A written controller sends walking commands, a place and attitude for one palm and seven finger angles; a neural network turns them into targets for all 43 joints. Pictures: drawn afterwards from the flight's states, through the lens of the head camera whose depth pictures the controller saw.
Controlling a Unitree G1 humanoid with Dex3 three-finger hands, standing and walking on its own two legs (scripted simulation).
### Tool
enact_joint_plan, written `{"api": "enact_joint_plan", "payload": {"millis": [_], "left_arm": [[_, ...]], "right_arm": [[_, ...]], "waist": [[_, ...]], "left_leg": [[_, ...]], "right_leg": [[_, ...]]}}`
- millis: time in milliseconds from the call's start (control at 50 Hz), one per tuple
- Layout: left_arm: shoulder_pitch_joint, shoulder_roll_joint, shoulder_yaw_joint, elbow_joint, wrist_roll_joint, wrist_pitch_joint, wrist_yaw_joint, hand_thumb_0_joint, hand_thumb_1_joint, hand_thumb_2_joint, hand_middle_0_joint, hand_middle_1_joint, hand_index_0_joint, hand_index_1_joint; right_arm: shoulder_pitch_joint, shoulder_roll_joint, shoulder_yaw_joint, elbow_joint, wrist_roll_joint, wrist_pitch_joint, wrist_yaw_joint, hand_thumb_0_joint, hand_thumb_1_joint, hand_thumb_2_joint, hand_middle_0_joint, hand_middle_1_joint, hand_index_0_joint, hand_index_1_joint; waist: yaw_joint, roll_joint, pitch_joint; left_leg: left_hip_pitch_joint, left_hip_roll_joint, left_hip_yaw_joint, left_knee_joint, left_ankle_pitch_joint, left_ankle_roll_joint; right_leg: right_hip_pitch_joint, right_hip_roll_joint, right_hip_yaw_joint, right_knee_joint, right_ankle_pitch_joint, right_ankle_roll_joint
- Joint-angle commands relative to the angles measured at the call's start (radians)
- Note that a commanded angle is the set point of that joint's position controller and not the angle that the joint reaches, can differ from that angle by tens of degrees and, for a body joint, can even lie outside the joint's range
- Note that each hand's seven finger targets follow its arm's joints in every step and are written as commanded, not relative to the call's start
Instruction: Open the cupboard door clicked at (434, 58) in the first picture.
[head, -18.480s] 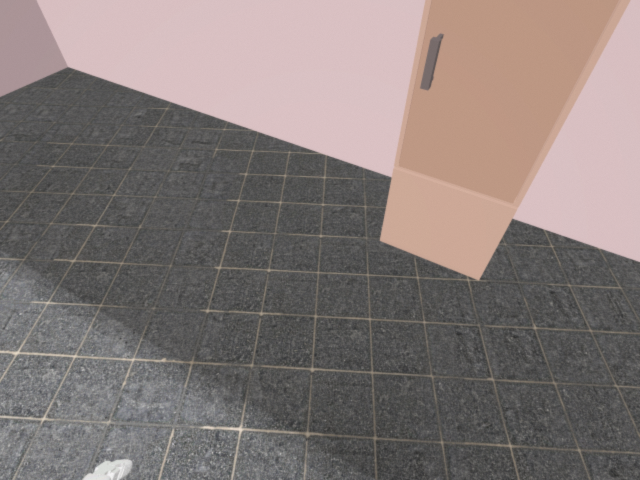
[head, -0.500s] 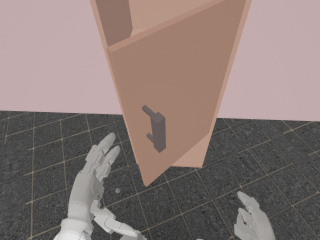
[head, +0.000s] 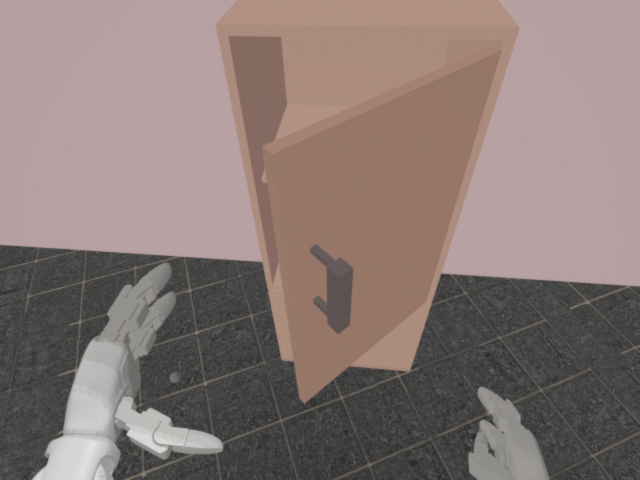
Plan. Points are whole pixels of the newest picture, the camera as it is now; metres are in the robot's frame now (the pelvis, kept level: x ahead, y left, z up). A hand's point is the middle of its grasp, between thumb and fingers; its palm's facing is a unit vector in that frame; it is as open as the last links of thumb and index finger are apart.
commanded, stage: draw the hand back to the body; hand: left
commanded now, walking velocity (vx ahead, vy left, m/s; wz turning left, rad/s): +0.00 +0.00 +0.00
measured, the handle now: (328, 288) +0.35 +0.03 +0.06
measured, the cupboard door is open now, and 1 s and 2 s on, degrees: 46 46 46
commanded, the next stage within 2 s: step back with the hand held close in 0.98 s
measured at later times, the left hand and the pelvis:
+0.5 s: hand (73, 321) +0.22 +0.26 +0.17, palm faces +0.38 -0.84 -0.40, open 10.3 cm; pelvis +0.02 +0.02 +0.03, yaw -1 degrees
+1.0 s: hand (58, 320) +0.21 +0.26 +0.19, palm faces +0.43 -0.81 -0.40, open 7.4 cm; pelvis +0.02 +0.00 +0.04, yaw -2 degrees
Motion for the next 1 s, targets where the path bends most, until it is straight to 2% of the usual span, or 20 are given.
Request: {"api": "enact_joint_plan", "payload": {"millis": [0, 100, 160, 280, 300, 360, 400, 460, 500, 580, 600, 620, 660, 700, 760, 780, 800, 860, 900, 980], "left_arm": [[-0.017, 0.106, 0.091, -0.191, 0.064, -0.015, 0.101, 0.0, -0.115, 0.465, -0.164, -0.3, -0.164, -0.3], [-0.07, 0.153, 0.138, -0.228, 0.088, -0.017, 0.143, 0.0, 0.06, 0.54, -0.17, -0.3, -0.17, -0.3], [-0.078, 0.161, 0.161, -0.254, 0.094, -0.022, 0.157, 0.0, 0.165, 0.585, -0.174, -0.3, -0.174, -0.3], [-0.048, 0.176, 0.22, -0.228, 0.091, -0.019, 0.163, 0.0, 0.375, 0.675, -0.181, -0.3, -0.181, -0.3], [-0.04, 0.192, 0.247, -0.206, 0.091, -0.02, 0.165, 0.0, 0.41, 0.69, -0.182, -0.3, -0.182, -0.3], [-0.049, 0.19, 0.273, -0.197, 0.086, -0.018, 0.16, 0.0, 0.515, 0.735, -0.186, -0.3, -0.186, -0.3], [-0.085, 0.214, 0.303, -0.184, 0.085, -0.018, 0.162, 0.0, 0.585, 0.765, -0.189, -0.3, -0.189, -0.3], [-0.106, 0.232, 0.345, -0.195, 0.079, -0.021, 0.163, 0.0, 0.69, 0.81, -0.192, -0.3, -0.192, -0.3], [-0.136, 0.26, 0.374, -0.213, 0.081, -0.027, 0.167, 0.0, 0.76, 0.84, -0.195, -0.3, -0.195, -0.3], [-0.147, 0.275, 0.414, -0.226, 0.074, -0.03, 0.169, 0.0, 0.9, 0.9, -0.2, -0.3, -0.2, -0.3], [-0.132, 0.257, 0.398, -0.197, 0.075, -0.027, 0.166, 0.0, 0.9, 0.9, -0.2, -0.3, -0.2, -0.3], [-0.116, 0.227, 0.371, -0.177, 0.073, -0.023, 0.162, 0.0, 0.9, 0.9, -0.2, -0.3, -0.2, -0.3], [-0.116, 0.212, 0.356, -0.156, 0.069, -0.016, 0.156, 0.0, 0.9, 0.9, -0.2, -0.3, -0.2, -0.3], [-0.115, 0.222, 0.362, -0.139, 0.071, -0.017, 0.155, 0.0, 0.9, 0.9, -0.2, -0.3, -0.2, -0.3], [-0.121, 0.242, 0.382, -0.162, 0.069, -0.021, 0.154, 0.0, 0.9, 0.9, -0.2, -0.3, -0.2, -0.3], [-0.126, 0.247, 0.385, -0.165, 0.069, -0.024, 0.154, 0.0, 0.9, 0.9, -0.2, -0.3, -0.2, -0.3], [-0.14, 0.268, 0.399, -0.177, 0.071, -0.027, 0.157, 0.0, 0.9, 0.9, -0.2, -0.3, -0.2, -0.3], [-0.151, 0.271, 0.399, -0.213, 0.073, -0.039, 0.162, 0.0, 0.9, 0.9, -0.2, -0.3, -0.2, -0.3], [-0.149, 0.278, 0.402, -0.214, 0.075, -0.041, 0.163, 0.0, 0.9, 0.9, -0.2, -0.3, -0.2, -0.3], [-0.133, 0.251, 0.387, -0.175, 0.069, -0.038, 0.16, 0.0, 0.9, 0.9, -0.2, -0.3, -0.2, -0.3]], "right_arm": [[-0.113, -0.08, -0.025, -0.142, -0.012, -0.033, -0.024, 0.0, -0.9, -0.9, 0.2, 0.3, 0.2, 0.3], [-0.142, -0.084, -0.016, -0.117, -0.022, -0.035, -0.033, 0.0, -0.9, -0.9, 0.2, 0.3, 0.2, 0.3], [-0.143, -0.083, -0.015, -0.1, -0.025, -0.045, -0.032, 0.0, -0.9, -0.9, 0.2, 0.3, 0.2, 0.3], [-0.165, -0.087, -0.021, -0.06, -0.03, -0.049, -0.019, 0.0, -0.9, -0.9, 0.2, 0.3, 0.2, 0.3], [-0.17, -0.091, -0.025, -0.051, -0.032, -0.048, -0.018, 0.0, -0.9, -0.9, 0.2, 0.3, 0.2, 0.3], [-0.176, -0.09, -0.031, -0.043, -0.031, -0.035, -0.012, 0.0, -0.9, -0.9, 0.2, 0.3, 0.2, 0.3], [-0.183, -0.094, -0.032, -0.033, -0.033, -0.029, -0.011, 0.0, -0.9, -0.9, 0.2, 0.3, 0.2, 0.3], [-0.186, -0.094, -0.039, -0.03, -0.033, -0.021, -0.011, 0.0, -0.9, -0.9, 0.2, 0.3, 0.2, 0.3], [-0.191, -0.097, -0.041, -0.022, -0.034, -0.023, -0.01, 0.0, -0.9, -0.9, 0.2, 0.3, 0.2, 0.3], [-0.188, -0.096, -0.048, -0.011, -0.034, -0.023, -0.004, 0.0, -0.9, -0.9, 0.2, 0.3, 0.2, 0.3], [-0.19, -0.1, -0.048, -0.006, -0.035, -0.023, -0.003, 0.0, -0.9, -0.9, 0.2, 0.3, 0.2, 0.3], [-0.188, -0.099, -0.048, -0.007, -0.034, -0.021, 0.0, 0.0, -0.9, -0.9, 0.2, 0.3, 0.2, 0.3], [-0.191, -0.106, -0.054, -0.009, -0.033, -0.014, 0.005, 0.0, -0.9, -0.9, 0.2, 0.3, 0.2, 0.3], [-0.194, -0.112, -0.059, -0.007, -0.033, -0.009, 0.005, 0.0, -0.9, -0.9, 0.2, 0.3, 0.2, 0.3], [-0.199, -0.106, -0.063, -0.012, -0.034, -0.001, 0.002, 0.0, -0.9, -0.9, 0.2, 0.3, 0.2, 0.3], [-0.203, -0.104, -0.061, -0.012, -0.034, 0.0, 0.002, 0.0, -0.9, -0.9, 0.2, 0.3, 0.2, 0.3], [-0.208, -0.106, -0.061, -0.012, -0.034, -0.003, -0.001, 0.0, -0.9, -0.9, 0.2, 0.3, 0.2, 0.3], [-0.211, -0.096, -0.057, -0.007, -0.034, -0.014, -0.004, 0.0, -0.9, -0.9, 0.2, 0.3, 0.2, 0.3], [-0.216, -0.098, -0.056, -0.002, -0.034, -0.021, -0.005, 0.0, -0.9, -0.9, 0.2, 0.3, 0.2, 0.3], [-0.211, -0.096, -0.059, 0.004, -0.035, -0.025, -0.005, 0.0, -0.9, -0.9, 0.2, 0.3, 0.2, 0.3]], "waist": [[-0.002, -0.074, 0.014], [0.005, -0.01, 0.007], [0.007, 0.01, -0.008], [0.018, -0.013, 0.006], [0.024, -0.046, 0.011], [0.024, -0.029, 0.027], [0.026, -0.017, 0.054], [0.03, -0.017, 0.03], [0.032, 0.031, 0.02], [0.033, 0.038, -0.006], [0.033, 0.045, 0.011], [0.027, 0.03, 0.031], [0.025, -0.012, 0.048], [0.027, -0.033, 0.057], [0.033, -0.039, 0.012], [0.033, -0.046, 0.024], [0.036, -0.014, 0.017], [0.034, 0.033, 0.013], [0.036, 0.042, 0.027], [0.03, -0.001, 0.051]], "left_leg": [[0.149, -0.028, -0.006, -0.187, 0.198, 0.029], [0.242, -0.022, -0.01, -0.277, 0.22, 0.028], [0.29, -0.017, -0.016, -0.321, 0.265, 0.023], [0.343, -0.009, -0.007, -0.378, 0.391, 0.018], [0.342, -0.007, -0.006, -0.384, 0.407, 0.018], [0.364, -0.004, 0.001, -0.404, 0.447, 0.015], [0.361, -0.006, 0.001, -0.419, 0.425, 0.013], [0.386, -0.008, 0.009, -0.427, 0.454, 0.017], [0.398, -0.009, 0.007, -0.43, 0.469, 0.013], [0.429, -0.006, 0.01, -0.426, 0.54, 0.009], [0.424, -0.007, 0.011, -0.428, 0.533, 0.01], [0.424, -0.005, 0.012, -0.434, 0.53, 0.011], [0.416, -0.004, 0.015, -0.441, 0.498, 0.015], [0.406, -0.007, 0.015, -0.447, 0.482, 0.018], [0.425, -0.013, 0.026, -0.442, 0.469, 0.024], [0.423, -0.014, 0.026, -0.443, 0.459, 0.024], [0.42, -0.017, 0.025, -0.444, 0.454, 0.023], [0.431, -0.021, 0.026, -0.445, 0.423, 0.02], [0.427, -0.022, 0.024, -0.444, 0.424, 0.019], [0.429, -0.02, 0.03, -0.447, 0.409, 0.022]], "right_leg": [[0.028, 0.011, 0.048, -0.251, 0.222, -0.002], [0.103, 0.01, 0.037, -0.3, 0.227, -0.006], [0.151, 0.013, 0.029, -0.315, 0.258, -0.008], [0.234, 0.017, 0.024, -0.356, 0.355, -0.005], [0.251, 0.019, 0.022, -0.366, 0.369, -0.006], [0.264, 0.021, 0.025, -0.381, 0.393, -0.002], [0.273, 0.023, 0.025, -0.403, 0.383, -0.006], [0.298, 0.024, 0.03, -0.41, 0.416, -0.004], [0.313, 0.023, 0.034, -0.42, 0.422, -0.008], [0.324, 0.024, 0.035, -0.42, 0.466, -0.005], [0.322, 0.024, 0.035, -0.429, 0.463, -0.006], [0.311, 0.023, 0.034, -0.431, 0.459, -0.002], [0.303, 0.026, 0.031, -0.439, 0.449, 0.001], [0.312, 0.027, 0.032, -0.446, 0.446, -0.001], [0.328, 0.024, 0.04, -0.445, 0.464, 0.002], [0.324, 0.026, 0.04, -0.451, 0.457, 0.001], [0.335, 0.024, 0.043, -0.453, 0.457, -0.002], [0.325, 0.023, 0.046, -0.46, 0.428, -0.003], [0.324, 0.024, 0.048, -0.468, 0.429, -0.006], [0.306, 0.026, 0.045, -0.475, 0.423, 0.001]]}}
